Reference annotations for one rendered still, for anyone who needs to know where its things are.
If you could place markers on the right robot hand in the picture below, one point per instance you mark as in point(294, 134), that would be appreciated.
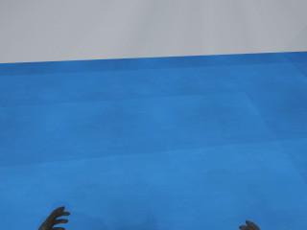
point(249, 226)

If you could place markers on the left robot hand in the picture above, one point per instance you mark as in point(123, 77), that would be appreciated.
point(54, 219)

